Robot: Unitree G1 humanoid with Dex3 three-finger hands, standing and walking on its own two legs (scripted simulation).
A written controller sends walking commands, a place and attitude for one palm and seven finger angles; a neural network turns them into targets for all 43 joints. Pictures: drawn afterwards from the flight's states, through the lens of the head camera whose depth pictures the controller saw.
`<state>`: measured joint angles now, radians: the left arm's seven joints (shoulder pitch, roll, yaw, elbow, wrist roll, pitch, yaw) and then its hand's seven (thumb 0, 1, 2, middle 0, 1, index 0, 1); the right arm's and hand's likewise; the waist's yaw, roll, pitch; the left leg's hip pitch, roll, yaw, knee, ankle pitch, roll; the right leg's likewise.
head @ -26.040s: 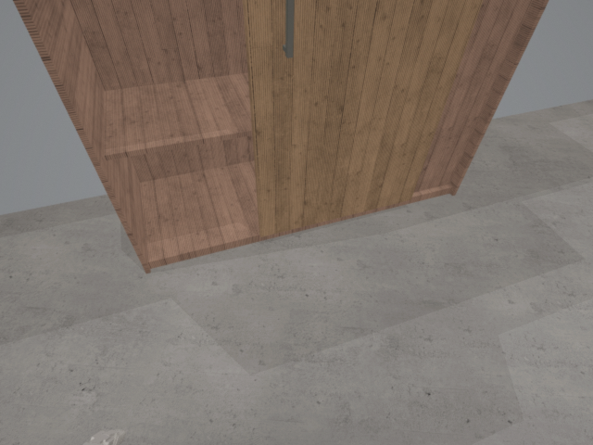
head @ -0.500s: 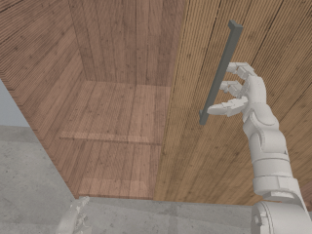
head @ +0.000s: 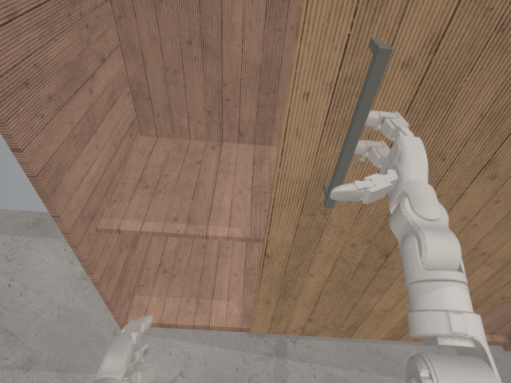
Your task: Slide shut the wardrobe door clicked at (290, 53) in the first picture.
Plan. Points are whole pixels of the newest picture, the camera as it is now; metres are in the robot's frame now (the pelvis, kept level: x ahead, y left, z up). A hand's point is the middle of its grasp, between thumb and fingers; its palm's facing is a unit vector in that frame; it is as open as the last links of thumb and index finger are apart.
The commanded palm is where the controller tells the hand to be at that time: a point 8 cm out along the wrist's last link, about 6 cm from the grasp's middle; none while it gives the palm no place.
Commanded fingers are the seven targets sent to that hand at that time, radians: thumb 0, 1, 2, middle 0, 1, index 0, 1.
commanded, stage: slide the fingers in behind the handle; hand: right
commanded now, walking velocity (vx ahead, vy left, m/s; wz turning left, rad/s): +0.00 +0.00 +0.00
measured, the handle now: (348, 136) +0.45 -0.12 +0.20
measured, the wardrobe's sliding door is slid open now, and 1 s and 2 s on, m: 0.47 0.47 0.47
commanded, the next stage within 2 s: grip the handle and tug to test in 1.20 s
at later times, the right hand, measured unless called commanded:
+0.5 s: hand (347, 159) +0.39 -0.11 +0.19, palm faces +0.02 +1.00 +0.00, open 14.0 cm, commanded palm +0.36 -0.15 +0.19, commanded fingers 0.00 0.50 -0.30 0.30 1.20 0.30 1.20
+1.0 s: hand (340, 159) +0.39 -0.10 +0.20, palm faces +0.01 +1.00 -0.01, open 14.3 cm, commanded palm +0.36 -0.14 +0.19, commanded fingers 0.00 0.50 -0.30 0.30 1.20 0.30 1.20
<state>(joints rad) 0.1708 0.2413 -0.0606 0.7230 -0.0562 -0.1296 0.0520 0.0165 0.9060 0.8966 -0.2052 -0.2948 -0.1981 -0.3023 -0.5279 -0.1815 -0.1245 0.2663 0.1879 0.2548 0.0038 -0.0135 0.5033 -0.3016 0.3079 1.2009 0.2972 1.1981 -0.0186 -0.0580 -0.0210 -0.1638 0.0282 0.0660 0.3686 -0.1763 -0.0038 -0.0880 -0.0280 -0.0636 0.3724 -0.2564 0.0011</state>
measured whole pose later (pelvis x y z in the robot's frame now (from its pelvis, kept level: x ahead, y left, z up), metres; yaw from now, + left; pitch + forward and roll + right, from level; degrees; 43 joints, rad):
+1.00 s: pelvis +0.00 +0.00 +0.00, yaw +0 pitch -2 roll +0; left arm 0.15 0.23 -0.06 0.71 -0.05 -0.08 0.04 0.02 0.91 0.90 -0.20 -0.29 -0.20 -0.30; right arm -0.52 -0.13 -0.06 0.22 0.17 0.30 -0.07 -0.01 0.50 -0.30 0.30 1.20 0.25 1.18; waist -0.02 -0.06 -0.02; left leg -0.16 0.02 0.07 0.37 -0.18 0.00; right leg -0.08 -0.03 -0.06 0.37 -0.26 0.01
